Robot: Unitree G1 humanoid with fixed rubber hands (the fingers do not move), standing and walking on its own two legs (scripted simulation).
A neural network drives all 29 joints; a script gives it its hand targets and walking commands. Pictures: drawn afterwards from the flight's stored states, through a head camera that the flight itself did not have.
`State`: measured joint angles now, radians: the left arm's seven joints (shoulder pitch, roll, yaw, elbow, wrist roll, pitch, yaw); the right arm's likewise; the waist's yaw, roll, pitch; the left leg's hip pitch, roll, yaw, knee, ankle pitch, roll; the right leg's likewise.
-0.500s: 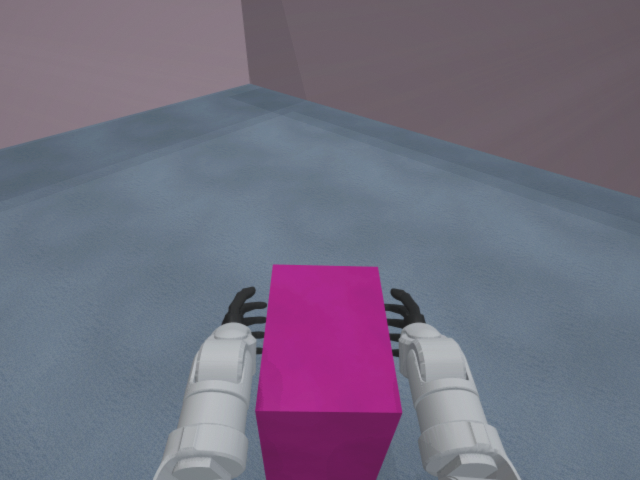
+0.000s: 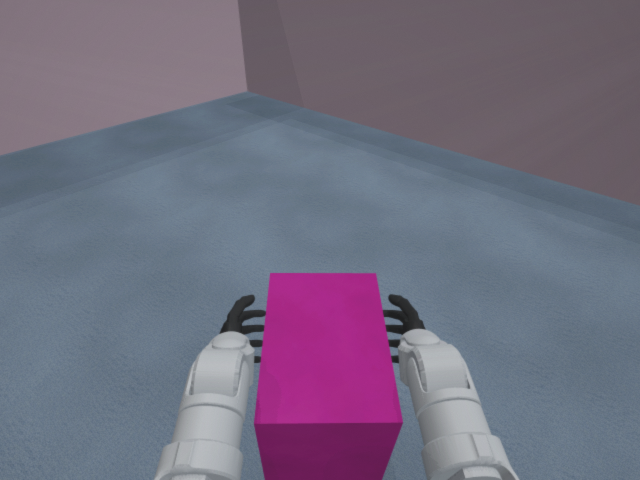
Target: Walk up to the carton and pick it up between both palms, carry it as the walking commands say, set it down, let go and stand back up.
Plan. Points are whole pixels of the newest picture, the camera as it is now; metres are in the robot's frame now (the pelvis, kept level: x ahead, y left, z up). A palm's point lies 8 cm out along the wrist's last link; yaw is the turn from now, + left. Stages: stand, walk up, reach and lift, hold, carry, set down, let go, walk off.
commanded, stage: hold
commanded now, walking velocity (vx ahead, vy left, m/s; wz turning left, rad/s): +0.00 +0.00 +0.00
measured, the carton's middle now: (322, 389) +0.28 +0.00 -0.02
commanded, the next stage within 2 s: carry in 0.38 s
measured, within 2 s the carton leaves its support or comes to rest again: neither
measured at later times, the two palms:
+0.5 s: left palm (227, 345) +0.30 +0.13 +0.07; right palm (406, 338) +0.30 -0.11 +0.06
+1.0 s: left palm (102, 400) +0.21 +0.25 +0.09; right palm (321, 387) +0.23 +0.01 +0.07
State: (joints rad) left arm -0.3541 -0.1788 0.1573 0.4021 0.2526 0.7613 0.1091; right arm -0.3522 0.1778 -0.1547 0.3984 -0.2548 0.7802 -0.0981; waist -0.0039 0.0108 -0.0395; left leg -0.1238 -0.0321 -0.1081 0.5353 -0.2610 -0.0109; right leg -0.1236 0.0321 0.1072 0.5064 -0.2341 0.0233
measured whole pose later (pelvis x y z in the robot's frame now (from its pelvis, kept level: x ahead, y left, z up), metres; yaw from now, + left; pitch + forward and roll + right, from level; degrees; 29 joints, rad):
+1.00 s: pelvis -0.05 +0.10 -0.01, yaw +7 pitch +4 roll +0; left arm -0.17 -0.14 -0.04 -0.26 -0.01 1.13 0.26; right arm -0.11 0.13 0.02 -0.32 -0.01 1.14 -0.26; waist 0.00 0.06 -0.12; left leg -0.58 -0.05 0.06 0.98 -0.38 0.00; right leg -0.37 -0.05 -0.15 0.64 -0.33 -0.02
